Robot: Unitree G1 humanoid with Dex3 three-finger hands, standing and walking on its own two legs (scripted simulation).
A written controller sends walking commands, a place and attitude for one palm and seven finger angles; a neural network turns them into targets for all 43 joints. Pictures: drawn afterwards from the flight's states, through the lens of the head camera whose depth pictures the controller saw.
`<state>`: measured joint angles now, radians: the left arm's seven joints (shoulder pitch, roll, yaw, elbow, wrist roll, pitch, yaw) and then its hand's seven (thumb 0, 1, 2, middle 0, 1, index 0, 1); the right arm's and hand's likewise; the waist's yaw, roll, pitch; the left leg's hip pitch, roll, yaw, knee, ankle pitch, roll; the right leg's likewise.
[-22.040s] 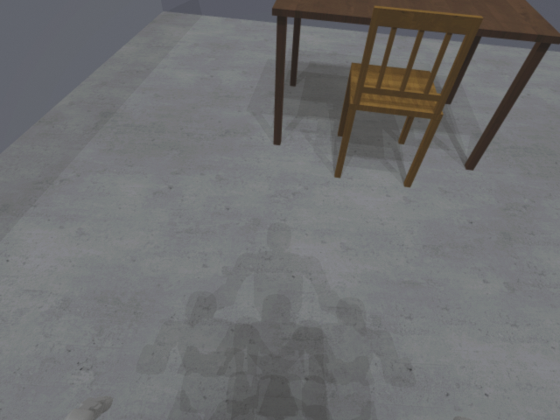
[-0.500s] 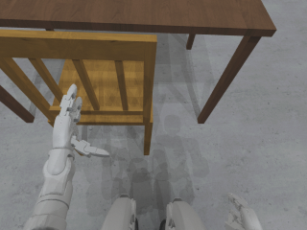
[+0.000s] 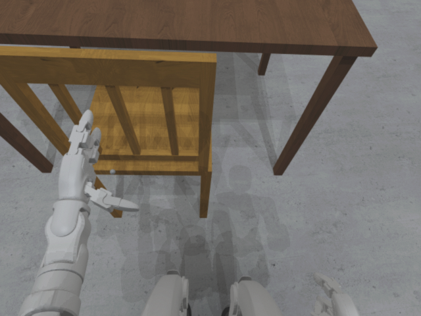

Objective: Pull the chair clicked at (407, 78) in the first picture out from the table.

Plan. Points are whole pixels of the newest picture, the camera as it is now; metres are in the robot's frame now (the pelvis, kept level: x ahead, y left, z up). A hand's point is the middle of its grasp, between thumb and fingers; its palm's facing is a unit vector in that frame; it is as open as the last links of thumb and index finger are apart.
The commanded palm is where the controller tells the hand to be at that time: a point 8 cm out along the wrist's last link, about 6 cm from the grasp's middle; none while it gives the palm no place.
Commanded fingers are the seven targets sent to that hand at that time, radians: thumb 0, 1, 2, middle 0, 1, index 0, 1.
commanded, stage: aim the fingers beside a spindle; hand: left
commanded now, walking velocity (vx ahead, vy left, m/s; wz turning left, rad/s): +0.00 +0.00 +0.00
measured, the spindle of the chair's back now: (126, 123) +0.51 +0.20 +0.00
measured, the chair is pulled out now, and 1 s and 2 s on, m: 0.00 0.00 0.00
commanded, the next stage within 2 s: push the fingers through the gap in 0.86 s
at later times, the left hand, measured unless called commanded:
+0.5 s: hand (129, 185) +0.35 +0.16 +0.01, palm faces -0.04 -1.00 +0.00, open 16.9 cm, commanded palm +0.34 +0.23 +0.02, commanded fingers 0.00 -0.50 0.30 -0.06 -0.08 -0.06 -0.08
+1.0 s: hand (121, 171) +0.37 +0.18 +0.03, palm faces +0.07 -1.00 -0.06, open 16.9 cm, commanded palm +0.35 +0.23 +0.03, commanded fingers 0.00 -0.50 0.30 -0.06 -0.08 -0.06 -0.08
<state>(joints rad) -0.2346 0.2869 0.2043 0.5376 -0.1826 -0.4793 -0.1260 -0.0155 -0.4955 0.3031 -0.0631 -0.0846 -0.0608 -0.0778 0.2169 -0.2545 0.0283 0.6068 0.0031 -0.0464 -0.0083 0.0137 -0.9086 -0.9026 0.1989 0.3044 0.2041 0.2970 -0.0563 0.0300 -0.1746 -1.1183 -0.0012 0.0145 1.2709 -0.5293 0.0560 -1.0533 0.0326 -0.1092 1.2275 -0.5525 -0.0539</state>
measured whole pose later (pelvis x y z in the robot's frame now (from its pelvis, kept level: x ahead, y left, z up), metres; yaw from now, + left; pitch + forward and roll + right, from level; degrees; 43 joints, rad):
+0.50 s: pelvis +0.00 +0.00 +0.00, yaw +0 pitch +22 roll -3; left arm -0.19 0.24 0.14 0.53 -0.20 -0.42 -0.18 -0.01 -0.49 0.30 -0.06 -0.08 -0.06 -0.08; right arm 0.22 -0.25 0.03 0.59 0.01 -0.05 -0.01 0.01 -0.91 -0.90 0.20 0.30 0.21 0.30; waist -0.05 0.03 -0.17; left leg -1.12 0.00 0.02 1.26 -0.53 0.06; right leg -1.05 0.03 -0.11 1.21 -0.55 -0.05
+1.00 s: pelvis +0.00 +0.00 +0.00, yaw +0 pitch +22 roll -3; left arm -0.21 0.24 0.19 0.47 -0.14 -0.50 -0.07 -0.02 -0.50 0.30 -0.07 -0.09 -0.06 -0.08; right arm 0.20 -0.24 0.03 0.59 -0.01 -0.05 -0.01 0.01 -0.91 -0.90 0.20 0.30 0.20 0.30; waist -0.07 0.02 -0.16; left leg -1.13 0.00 0.02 1.28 -0.53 0.06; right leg -1.07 0.03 -0.10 1.24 -0.55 -0.05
